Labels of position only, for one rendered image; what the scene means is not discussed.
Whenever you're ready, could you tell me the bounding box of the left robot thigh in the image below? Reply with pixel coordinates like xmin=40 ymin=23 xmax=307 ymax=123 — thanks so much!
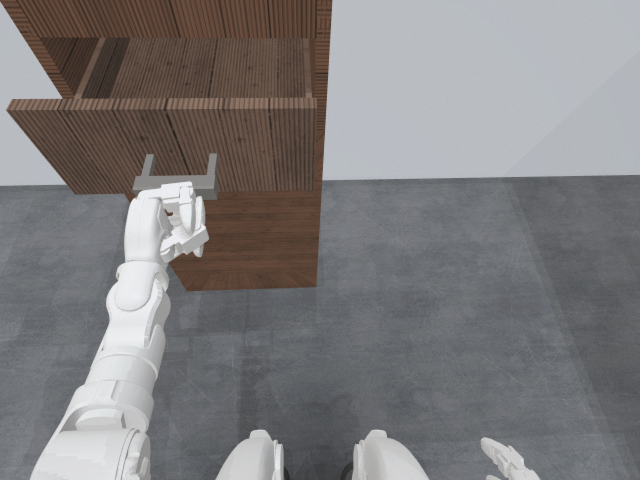
xmin=215 ymin=437 xmax=284 ymax=480

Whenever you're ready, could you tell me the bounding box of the robot left upper arm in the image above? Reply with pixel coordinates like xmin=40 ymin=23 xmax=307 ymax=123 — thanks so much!
xmin=36 ymin=428 xmax=151 ymax=480

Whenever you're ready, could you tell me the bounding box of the drawer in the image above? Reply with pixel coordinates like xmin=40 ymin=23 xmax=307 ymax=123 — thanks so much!
xmin=6 ymin=38 xmax=317 ymax=195

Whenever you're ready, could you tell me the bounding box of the handle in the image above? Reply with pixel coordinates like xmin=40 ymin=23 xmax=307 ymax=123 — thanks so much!
xmin=132 ymin=153 xmax=219 ymax=200

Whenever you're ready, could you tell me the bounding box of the robot left forearm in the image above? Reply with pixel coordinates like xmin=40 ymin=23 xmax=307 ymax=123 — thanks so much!
xmin=30 ymin=260 xmax=171 ymax=480

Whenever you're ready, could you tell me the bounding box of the left robot shin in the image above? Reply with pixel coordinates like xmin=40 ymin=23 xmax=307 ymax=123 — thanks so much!
xmin=249 ymin=430 xmax=272 ymax=440

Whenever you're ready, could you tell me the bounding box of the left robot hand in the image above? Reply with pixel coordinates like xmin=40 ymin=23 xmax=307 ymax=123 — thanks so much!
xmin=124 ymin=181 xmax=209 ymax=271

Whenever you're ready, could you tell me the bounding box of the right robot hand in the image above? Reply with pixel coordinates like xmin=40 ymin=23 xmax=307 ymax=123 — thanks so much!
xmin=481 ymin=437 xmax=540 ymax=480

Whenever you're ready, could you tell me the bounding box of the cabinet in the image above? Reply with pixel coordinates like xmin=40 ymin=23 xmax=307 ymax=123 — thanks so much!
xmin=0 ymin=0 xmax=332 ymax=291

